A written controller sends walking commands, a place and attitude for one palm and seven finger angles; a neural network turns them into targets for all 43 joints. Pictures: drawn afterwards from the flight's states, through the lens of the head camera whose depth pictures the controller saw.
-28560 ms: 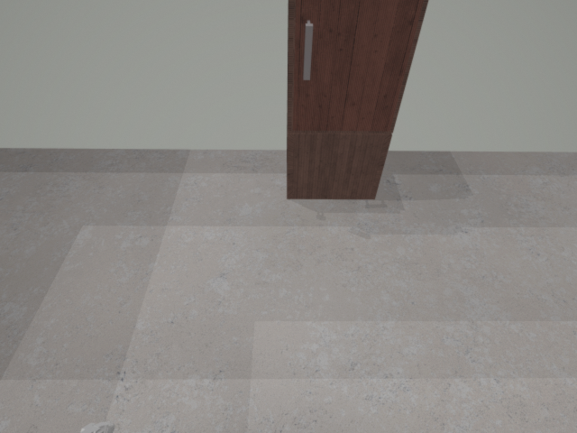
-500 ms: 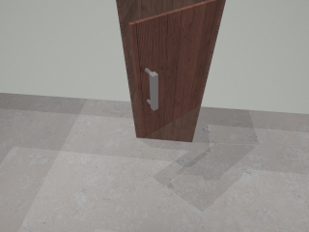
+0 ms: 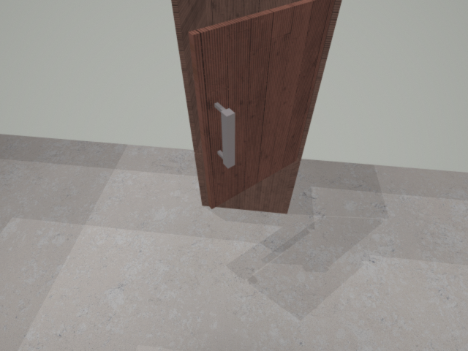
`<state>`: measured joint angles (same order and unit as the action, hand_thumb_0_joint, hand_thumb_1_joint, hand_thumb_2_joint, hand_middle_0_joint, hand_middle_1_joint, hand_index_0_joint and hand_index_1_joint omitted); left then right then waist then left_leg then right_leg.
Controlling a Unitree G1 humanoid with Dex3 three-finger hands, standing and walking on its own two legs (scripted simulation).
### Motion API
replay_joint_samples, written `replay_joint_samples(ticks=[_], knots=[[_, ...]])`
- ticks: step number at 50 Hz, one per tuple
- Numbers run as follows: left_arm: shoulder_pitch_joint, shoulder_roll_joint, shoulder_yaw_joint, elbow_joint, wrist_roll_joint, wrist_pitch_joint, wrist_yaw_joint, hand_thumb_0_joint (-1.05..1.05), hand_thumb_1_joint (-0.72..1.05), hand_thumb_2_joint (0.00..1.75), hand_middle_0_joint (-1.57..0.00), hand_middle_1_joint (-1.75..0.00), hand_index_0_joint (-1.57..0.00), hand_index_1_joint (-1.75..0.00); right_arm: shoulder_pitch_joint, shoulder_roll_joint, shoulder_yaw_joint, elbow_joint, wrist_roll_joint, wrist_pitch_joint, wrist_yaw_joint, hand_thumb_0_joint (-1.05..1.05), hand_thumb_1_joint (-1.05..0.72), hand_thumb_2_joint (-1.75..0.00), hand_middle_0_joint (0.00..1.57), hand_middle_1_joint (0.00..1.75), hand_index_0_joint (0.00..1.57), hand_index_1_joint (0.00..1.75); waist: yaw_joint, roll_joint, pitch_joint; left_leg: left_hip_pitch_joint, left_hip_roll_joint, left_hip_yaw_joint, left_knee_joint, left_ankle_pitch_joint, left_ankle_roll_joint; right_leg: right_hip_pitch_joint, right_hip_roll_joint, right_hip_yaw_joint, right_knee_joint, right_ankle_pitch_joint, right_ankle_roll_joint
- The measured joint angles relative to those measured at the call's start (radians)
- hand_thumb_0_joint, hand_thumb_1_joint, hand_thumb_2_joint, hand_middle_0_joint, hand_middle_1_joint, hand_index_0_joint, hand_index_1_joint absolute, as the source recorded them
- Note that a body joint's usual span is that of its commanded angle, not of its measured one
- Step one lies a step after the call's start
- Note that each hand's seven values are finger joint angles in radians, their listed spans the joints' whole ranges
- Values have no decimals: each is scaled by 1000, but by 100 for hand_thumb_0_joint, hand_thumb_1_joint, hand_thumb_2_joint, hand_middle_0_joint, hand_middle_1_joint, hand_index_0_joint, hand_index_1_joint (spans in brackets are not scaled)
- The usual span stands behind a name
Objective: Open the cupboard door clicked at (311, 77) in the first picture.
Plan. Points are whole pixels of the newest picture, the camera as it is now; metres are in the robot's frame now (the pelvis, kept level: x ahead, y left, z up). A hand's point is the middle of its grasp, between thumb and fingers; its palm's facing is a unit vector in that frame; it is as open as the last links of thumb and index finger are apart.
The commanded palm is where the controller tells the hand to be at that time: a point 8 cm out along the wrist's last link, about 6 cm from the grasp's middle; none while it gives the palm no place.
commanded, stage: look to check the result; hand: left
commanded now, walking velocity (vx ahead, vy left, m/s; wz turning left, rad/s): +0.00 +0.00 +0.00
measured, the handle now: (223, 136) +0.62 +0.06 -0.02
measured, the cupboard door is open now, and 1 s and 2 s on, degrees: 42 42 42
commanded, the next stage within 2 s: walk to a spot facing it in 0.36 s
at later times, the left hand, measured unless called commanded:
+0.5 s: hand out of the picture +0.00 +0.17 -0.17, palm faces +0.03 -0.98 -0.20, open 7.4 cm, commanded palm none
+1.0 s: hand out of the picture +0.10 +0.20 -0.17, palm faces -0.16 -0.96 -0.24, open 7.4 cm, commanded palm none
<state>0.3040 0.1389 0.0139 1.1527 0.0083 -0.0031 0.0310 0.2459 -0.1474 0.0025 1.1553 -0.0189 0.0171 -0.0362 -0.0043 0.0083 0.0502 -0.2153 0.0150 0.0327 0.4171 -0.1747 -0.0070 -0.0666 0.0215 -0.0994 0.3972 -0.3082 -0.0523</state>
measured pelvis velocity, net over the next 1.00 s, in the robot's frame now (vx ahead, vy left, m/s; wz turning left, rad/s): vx -0.01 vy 0.01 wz -0.23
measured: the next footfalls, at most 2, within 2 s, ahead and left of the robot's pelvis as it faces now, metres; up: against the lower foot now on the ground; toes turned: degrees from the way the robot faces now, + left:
right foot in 1.10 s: -0.02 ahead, -0.14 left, +0.00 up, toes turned -20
left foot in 1.42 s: +0.09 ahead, +0.08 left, +0.00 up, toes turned -27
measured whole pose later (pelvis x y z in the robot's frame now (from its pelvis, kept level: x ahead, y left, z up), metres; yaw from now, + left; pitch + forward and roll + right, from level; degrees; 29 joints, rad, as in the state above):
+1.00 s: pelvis -0.01 +0.01 +0.00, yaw -13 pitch +0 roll +0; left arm 0.16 0.22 0.10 0.98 0.02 0.07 -0.02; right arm 0.21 -0.19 -0.04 1.01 -0.04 0.01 -0.04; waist 0.01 0.01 0.11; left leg -0.26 0.12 0.23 0.51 -0.24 0.00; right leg -0.39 -0.02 -0.03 0.94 -0.49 0.01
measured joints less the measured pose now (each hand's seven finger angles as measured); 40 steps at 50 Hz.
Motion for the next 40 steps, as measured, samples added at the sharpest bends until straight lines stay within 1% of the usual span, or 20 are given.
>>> replay_joint_samples(ticks=[12,26,32,36,40], knots=[[-12,5,-1,-1,0,-1,-1,1,91,90,-20,-30,-20,-29,-17,-10,1,-3,1,-3,-2,0,-92,-90,20,30,20,29,3,-4,1,11,2,1,-7,-4,-2,15,3,2,-16,2,-1],[-35,15,0,-11,-1,-2,-2,1,91,90,-20,-30,-20,-29,-18,-9,3,-1,0,-4,-1,0,-92,-90,20,30,20,29,-1,-8,1,19,1,5,-17,-4,-1,22,2,6,-28,4,1],[-28,12,24,-38,6,25,-9,1,91,90,-20,-30,-20,-29,-24,-9,-17,-26,-1,12,-9,0,-92,-90,20,30,20,29,10,-1,11,-14,25,36,50,-41,-3,-19,16,39,27,-13,-2],[-24,21,45,-61,11,47,-18,1,91,90,-20,-30,-20,-29,-25,-14,-36,-59,0,22,-12,0,-91,-90,20,30,20,29,7,-1,21,-51,48,58,129,-86,-2,-57,31,64,86,-37,-5],[-35,41,62,-78,13,59,-23,1,91,90,-20,-30,-20,-29,-26,-17,-48,-85,0,23,-14,0,-91,-90,20,30,20,29,7,-23,31,-62,51,89,166,-112,8,-88,29,94,140,-59,3]])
